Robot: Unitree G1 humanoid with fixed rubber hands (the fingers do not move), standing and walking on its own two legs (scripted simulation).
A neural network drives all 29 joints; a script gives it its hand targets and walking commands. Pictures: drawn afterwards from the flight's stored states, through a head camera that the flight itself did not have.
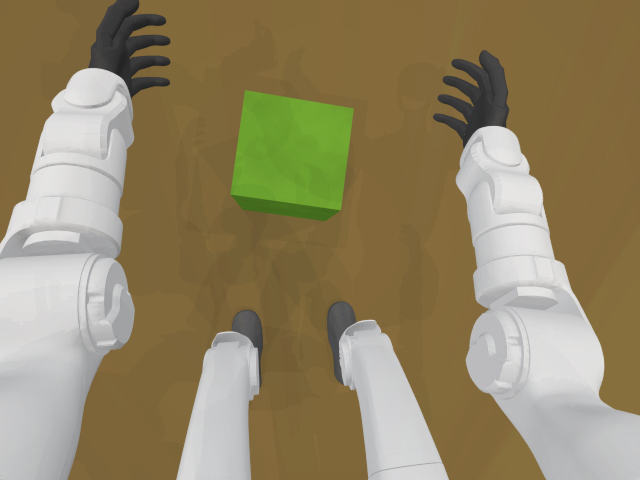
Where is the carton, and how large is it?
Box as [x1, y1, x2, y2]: [230, 90, 353, 220]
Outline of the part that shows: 245,90 230,194 243,209 320,220 325,220 340,210 353,108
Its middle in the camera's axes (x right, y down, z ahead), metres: -0.06 -0.17 +0.87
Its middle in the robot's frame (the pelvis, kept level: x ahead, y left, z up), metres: +0.55 -0.02 -0.54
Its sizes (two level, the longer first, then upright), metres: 0.210 0.200 0.250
